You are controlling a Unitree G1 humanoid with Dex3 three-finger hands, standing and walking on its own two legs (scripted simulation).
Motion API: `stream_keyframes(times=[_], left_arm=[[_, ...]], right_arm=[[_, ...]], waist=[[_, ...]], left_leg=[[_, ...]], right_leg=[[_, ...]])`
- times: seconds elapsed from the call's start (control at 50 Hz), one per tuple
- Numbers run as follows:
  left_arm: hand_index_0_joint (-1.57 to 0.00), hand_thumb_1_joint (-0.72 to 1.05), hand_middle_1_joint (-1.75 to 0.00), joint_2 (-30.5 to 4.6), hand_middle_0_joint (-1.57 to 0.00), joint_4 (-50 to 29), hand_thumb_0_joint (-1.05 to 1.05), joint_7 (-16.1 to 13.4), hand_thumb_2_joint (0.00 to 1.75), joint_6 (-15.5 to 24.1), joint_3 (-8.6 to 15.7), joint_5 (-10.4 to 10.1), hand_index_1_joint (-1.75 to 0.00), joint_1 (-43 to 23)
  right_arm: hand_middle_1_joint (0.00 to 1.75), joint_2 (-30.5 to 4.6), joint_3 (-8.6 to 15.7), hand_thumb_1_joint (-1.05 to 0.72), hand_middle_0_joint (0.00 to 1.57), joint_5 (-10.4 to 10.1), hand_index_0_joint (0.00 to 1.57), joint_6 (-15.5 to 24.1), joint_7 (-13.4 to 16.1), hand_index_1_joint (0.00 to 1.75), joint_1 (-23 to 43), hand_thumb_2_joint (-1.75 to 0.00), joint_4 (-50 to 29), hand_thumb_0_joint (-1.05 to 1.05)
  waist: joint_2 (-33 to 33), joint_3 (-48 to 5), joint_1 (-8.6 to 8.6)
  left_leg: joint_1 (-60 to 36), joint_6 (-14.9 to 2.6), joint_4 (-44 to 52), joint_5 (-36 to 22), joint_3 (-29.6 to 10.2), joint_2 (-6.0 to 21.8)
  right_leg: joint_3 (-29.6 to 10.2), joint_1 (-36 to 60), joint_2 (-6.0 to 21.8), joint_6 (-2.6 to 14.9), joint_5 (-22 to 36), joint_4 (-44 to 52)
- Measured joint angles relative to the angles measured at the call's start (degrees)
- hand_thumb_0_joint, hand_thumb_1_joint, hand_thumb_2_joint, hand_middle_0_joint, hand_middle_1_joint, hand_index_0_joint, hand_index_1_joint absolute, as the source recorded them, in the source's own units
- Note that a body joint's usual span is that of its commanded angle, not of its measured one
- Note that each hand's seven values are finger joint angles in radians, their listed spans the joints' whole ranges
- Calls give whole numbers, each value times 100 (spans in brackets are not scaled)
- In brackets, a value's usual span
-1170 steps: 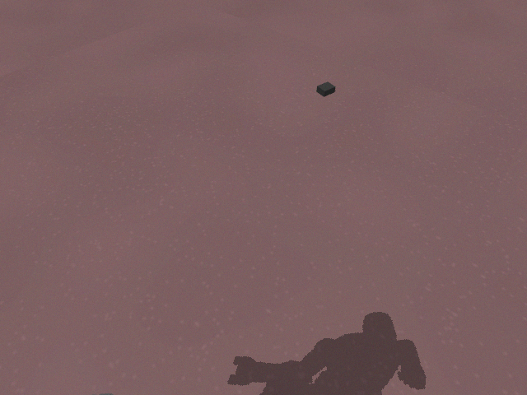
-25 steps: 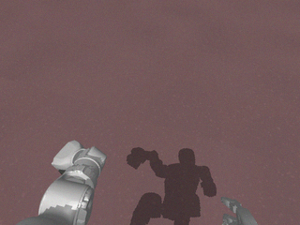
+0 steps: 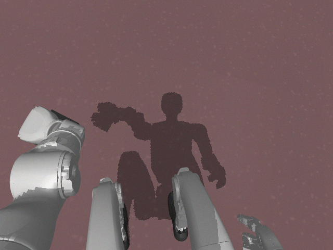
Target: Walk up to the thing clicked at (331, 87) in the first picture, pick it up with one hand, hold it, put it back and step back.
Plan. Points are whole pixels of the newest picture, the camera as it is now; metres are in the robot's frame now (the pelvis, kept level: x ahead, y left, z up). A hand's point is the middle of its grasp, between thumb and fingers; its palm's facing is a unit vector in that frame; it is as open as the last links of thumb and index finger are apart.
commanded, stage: crouch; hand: left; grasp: from above
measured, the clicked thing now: (56, 133) +0.42 +0.25 -0.17
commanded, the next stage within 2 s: lower in 1.08 s
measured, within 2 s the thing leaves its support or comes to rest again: neither
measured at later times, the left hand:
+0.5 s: hand (79, 132) +0.46 +0.23 -0.31, palm faces -0.17 -0.45 -0.88, open 10.5 cm
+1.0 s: hand (81, 132) +0.48 +0.24 -0.38, palm faces -0.16 -0.42 -0.89, open 10.5 cm
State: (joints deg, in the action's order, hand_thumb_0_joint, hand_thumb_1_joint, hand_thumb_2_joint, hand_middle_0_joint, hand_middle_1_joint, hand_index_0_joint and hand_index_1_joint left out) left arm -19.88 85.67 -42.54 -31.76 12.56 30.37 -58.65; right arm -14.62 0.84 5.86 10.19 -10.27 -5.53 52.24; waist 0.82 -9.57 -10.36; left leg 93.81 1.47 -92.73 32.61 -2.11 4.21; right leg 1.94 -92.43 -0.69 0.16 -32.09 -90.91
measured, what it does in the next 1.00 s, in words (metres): lowers itself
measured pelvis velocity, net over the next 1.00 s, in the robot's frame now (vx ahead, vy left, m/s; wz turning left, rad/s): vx -0.02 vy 0.00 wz -0.08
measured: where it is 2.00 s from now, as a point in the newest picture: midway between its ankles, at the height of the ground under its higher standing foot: (150, 229)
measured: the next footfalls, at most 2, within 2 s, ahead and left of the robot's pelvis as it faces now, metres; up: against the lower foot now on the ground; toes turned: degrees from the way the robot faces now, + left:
none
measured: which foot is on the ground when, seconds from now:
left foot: down 0.00-1.00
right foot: down 0.00-1.00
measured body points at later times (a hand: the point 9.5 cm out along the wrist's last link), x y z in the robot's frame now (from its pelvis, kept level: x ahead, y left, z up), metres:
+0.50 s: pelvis -0.02 +0.00 -0.16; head +0.23 +0.02 +0.22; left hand +0.47 +0.25 -0.26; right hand -0.03 -0.26 -0.28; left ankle +0.07 +0.13 -0.53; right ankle +0.07 -0.12 -0.53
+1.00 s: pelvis -0.02 +0.00 -0.22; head +0.25 +0.00 +0.14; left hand +0.49 +0.26 -0.32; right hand -0.06 -0.27 -0.33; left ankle +0.07 +0.13 -0.53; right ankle +0.07 -0.12 -0.53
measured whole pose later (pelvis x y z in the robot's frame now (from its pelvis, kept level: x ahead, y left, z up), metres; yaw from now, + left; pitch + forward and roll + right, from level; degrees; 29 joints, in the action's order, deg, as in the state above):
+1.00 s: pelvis -0.02 +0.00 -0.22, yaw -4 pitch +36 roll -5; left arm -41.3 98.3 -38.0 -28.3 23.2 39.7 -76.1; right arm -18.8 -3.5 9.5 12.8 -18.4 -9.7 50.1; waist 1.6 1.4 -17.9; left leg 132.5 1.9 -135.1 38.8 -7.9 3.8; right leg 4.8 -130.6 -1.5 0.0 -36.7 -131.3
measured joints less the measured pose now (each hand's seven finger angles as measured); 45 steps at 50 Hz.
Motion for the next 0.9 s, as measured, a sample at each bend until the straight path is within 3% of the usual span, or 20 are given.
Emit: stream_keyframes(times=[0.14,0.24,0.34,0.44,0.5,0.6,0.76,0.9], left_arm=[[-65,-7,-53,-578,-59,91,0,279,57,114,259,360,-56,-574],[-68,-6,-49,-960,-61,486,1,433,54,73,239,495,-51,-941],[-70,-5,-45,-1102,-62,771,2,462,50,58,289,500,-47,-1131],[-70,-3,-44,-1144,-62,818,2,495,45,100,544,497,-46,-1234],[-71,-3,-45,-1206,-63,827,2,476,43,127,738,660,-46,-1277],[-72,-4,-46,-1403,-65,906,3,389,41,192,840,941,-46,-1371],[-72,-5,-47,-1678,-65,972,2,368,43,263,943,884,-47,-1595],[-72,-6,-47,-1922,-65,1191,2,482,44,284,1008,838,-47,-1685]], right_arm=[[30,79,-60,-88,20,49,20,2,23,30,42,-89,85,1],[30,46,-48,-88,20,19,20,40,-65,30,-159,-89,104,1],[30,9,-36,-89,20,19,20,120,-204,30,-350,-89,92,1],[30,-10,-80,-89,20,42,20,189,-361,30,-427,-89,17,1],[30,-57,-117,-89,20,66,20,195,-427,30,-436,-89,-29,1],[30,-174,-134,-90,20,153,20,191,-505,30,-404,-89,-46,1],[30,-316,-153,-90,20,220,20,223,-665,30,-388,-89,-109,1],[30,-379,-323,-90,20,271,20,245,-748,30,-414,-89,-209,1]], waist=[[71,19,-250],[201,-41,-358],[259,14,-410],[192,214,-498],[171,315,-576],[179,454,-683],[268,719,-648],[207,943,-683]], left_leg=[[1223,-4,-1150,206,-141,13],[1879,-20,-1812,362,-215,3],[2395,-43,-2344,472,-232,-15],[2832,-54,-2795,507,-239,-26],[3094,-47,-3061,515,-259,-38],[3438,-43,-3487,557,-280,-37],[3701,-30,-3891,617,-380,-15],[3742,12,-4072,658,-472,-10]], right_leg=[[76,-1184,-24,2,-175,-1087],[111,-1814,-24,-15,-318,-1714],[95,-2328,-17,-44,-427,-2245],[72,-2777,-17,-63,-458,-2705],[73,-3039,-14,-60,-467,-2973],[62,-3408,-31,-61,-493,-3407],[125,-3676,-74,-64,-502,-3764],[197,-3724,-93,-35,-509,-3918]])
